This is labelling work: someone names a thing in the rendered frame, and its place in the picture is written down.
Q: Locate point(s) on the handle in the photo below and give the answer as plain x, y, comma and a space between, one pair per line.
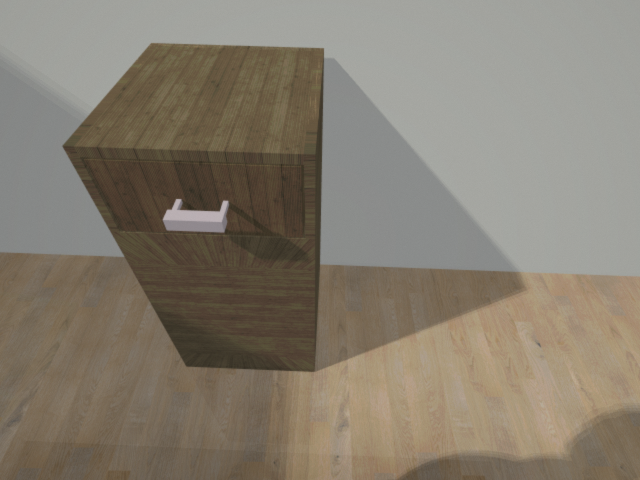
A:
198, 221

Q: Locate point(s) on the cabinet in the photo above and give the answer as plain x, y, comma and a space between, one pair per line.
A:
226, 301

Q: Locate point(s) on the drawer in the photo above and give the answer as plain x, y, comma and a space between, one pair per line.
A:
264, 199

